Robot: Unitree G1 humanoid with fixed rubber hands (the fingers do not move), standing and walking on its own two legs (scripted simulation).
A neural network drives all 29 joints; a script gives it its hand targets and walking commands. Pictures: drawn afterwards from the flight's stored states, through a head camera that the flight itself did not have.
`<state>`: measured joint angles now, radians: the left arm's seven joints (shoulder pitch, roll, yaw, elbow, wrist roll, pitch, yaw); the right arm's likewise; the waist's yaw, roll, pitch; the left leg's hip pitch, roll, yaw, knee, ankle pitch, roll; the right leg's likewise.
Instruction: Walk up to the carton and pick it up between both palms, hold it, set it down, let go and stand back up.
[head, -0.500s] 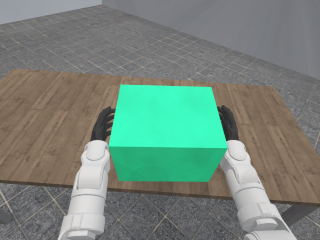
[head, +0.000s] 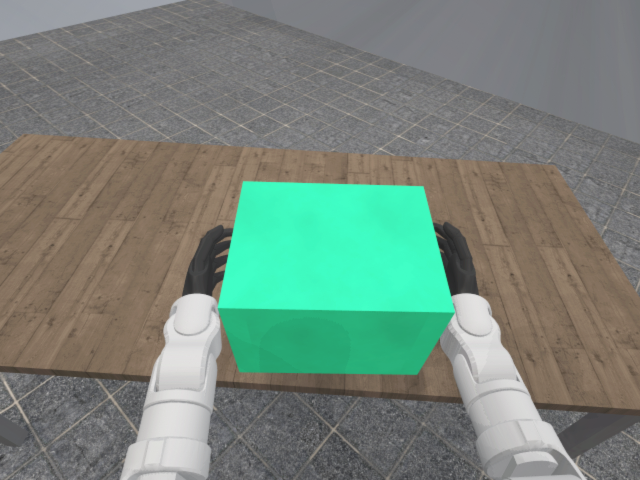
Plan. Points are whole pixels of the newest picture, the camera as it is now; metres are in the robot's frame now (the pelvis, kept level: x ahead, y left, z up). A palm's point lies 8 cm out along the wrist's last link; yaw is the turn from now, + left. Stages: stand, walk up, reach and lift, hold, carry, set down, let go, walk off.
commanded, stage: set down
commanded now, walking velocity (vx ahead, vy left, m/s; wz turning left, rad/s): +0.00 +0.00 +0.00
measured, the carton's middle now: (331, 279) +0.36 -0.01 +0.07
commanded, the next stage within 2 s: none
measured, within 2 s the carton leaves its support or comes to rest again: rests again in 1.96 s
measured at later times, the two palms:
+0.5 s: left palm (222, 304) +0.35 +0.14 +0.04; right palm (463, 301) +0.33 -0.19 +0.05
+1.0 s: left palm (227, 311) +0.37 +0.14 -0.01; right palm (446, 301) +0.36 -0.19 +0.00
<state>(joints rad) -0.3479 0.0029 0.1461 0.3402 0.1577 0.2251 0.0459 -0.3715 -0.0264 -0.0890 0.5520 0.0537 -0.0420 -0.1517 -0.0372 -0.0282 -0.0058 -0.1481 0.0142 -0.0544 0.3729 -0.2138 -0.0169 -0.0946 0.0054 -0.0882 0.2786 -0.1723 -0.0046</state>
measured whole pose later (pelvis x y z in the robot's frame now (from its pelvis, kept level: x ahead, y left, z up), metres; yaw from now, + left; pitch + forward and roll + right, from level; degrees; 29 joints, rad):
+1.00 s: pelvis +0.01 +0.00 +0.00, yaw -2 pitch +15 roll -1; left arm -0.51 0.03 0.15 1.02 0.05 -0.34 0.12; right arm -0.51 -0.04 -0.21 0.93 -0.11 -0.34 -0.11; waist -0.03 0.04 -0.13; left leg -0.45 0.02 -0.03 0.39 -0.20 -0.02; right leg -0.41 0.01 -0.06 0.31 -0.16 -0.01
